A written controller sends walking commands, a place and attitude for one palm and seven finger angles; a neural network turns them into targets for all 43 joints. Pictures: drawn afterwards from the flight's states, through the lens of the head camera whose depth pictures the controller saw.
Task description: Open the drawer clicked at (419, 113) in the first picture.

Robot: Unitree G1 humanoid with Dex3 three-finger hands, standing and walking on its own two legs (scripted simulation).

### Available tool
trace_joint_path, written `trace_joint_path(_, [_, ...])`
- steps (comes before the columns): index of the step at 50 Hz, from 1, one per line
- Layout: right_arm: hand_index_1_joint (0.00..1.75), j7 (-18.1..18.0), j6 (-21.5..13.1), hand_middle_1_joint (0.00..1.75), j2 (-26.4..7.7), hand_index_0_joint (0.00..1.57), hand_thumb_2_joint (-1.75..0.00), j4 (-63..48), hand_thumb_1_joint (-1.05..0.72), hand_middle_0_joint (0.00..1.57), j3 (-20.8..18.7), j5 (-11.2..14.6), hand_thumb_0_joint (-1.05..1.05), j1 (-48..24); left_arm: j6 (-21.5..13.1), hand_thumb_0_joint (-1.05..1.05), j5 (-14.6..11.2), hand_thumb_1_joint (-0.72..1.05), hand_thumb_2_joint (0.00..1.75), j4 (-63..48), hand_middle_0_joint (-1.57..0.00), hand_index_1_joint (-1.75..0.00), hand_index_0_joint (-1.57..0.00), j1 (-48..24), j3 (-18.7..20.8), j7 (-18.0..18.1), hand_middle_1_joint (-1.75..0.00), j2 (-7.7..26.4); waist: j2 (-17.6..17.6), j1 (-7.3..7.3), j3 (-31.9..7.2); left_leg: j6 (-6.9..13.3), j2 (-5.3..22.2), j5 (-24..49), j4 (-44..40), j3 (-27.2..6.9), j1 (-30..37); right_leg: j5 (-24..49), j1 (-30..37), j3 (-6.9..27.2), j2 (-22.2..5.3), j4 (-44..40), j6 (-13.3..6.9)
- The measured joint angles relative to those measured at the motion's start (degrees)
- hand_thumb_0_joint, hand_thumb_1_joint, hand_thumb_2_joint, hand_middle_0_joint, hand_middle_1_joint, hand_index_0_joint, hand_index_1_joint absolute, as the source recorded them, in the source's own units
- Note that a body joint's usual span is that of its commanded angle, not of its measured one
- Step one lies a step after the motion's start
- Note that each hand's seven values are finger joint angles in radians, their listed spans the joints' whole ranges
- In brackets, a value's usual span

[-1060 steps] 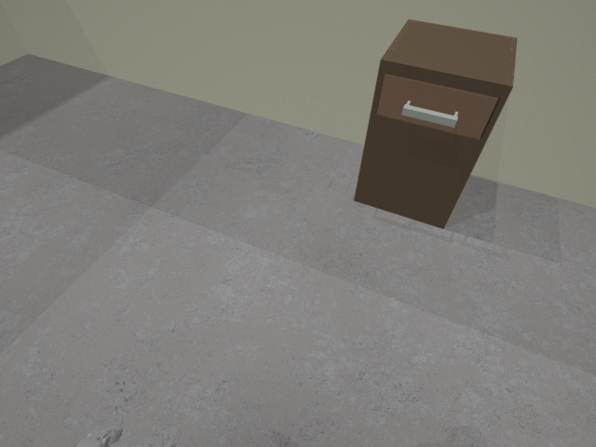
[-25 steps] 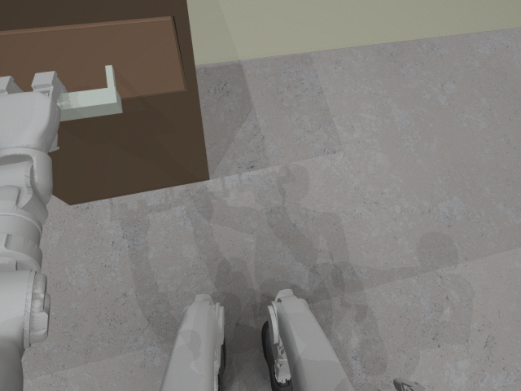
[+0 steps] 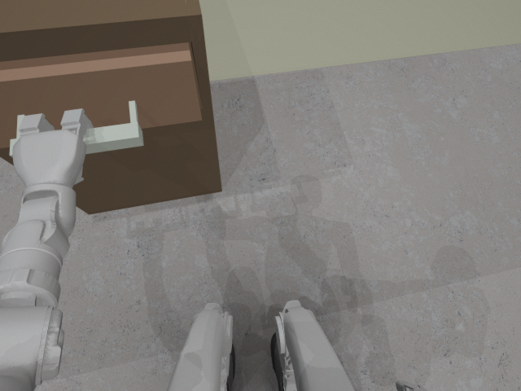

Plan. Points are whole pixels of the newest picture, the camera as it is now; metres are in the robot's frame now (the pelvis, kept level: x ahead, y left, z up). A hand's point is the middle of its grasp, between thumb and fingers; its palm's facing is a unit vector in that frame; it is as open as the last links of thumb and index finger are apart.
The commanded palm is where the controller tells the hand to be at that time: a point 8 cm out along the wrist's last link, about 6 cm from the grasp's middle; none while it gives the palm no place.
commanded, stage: pull the drawer open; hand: left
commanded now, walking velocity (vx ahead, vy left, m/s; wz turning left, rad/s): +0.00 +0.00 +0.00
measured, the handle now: (79, 128) +0.51 +0.30 -0.04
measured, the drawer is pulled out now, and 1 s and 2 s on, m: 0.03 0.12 0.21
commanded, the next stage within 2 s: none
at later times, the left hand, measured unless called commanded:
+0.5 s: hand (72, 195) +0.40 +0.30 -0.06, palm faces -0.03 -0.04 -1.00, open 6.4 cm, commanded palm +0.38 +0.28 -0.02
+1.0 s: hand (73, 226) +0.35 +0.29 -0.06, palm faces -0.02 -0.04 -1.00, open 6.4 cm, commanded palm +0.33 +0.27 -0.02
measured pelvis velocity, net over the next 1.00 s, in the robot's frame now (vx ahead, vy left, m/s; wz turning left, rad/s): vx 0.00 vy -0.01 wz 0.03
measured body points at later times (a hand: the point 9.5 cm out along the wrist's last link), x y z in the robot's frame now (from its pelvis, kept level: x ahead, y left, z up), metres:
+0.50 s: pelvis +0.00 -0.01 +0.01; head +0.17 +0.01 +0.42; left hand +0.40 +0.30 -0.01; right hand +0.11 -0.27 -0.13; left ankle +0.02 +0.08 -0.58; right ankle +0.04 -0.12 -0.58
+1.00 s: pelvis +0.00 -0.01 +0.01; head +0.15 +0.01 +0.43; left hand +0.35 +0.28 -0.01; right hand +0.13 -0.26 -0.13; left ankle +0.02 +0.08 -0.58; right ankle +0.04 -0.12 -0.58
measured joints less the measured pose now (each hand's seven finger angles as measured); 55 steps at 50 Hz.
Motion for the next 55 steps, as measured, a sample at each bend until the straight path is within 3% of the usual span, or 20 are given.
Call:
trace_joint_path(14, [0.30,0.4,-0.2,0.30,-0.1,0.20,-0.90,-0.2,-0.91,0.20,-0.9,-0.2,0.00,-2.8,-1.0,0.00,0.7,0.65,0.77,-1.8,-0.27,-1.31,-0.31,4.4,-0.9,3.5,-1.35,-2.9,-0.9,1.63,-0.5,-0.4,-0.3,-0.1,-0.9,-0.1,2.1,-0.5,1.9,0.0,-0.3,-0.2,-0.5])
trace_joint_path(55, [0.30,0.5,-0.5,0.30,0.3,0.20,-0.90,0.0,-0.91,0.20,-2.1,0.1,0.01,-5.0,0.5,0.01,0.7,0.64,0.78,-11.8,-0.27,-1.32,-0.32,19.1,-3.0,7.3,-1.35,-9.0,-1.0,4.24,-1.2,-0.6,-0.7,0.6,-2.8,0.6,6.0,-0.2,5.3,0.7,-0.8,-1.0,-0.8])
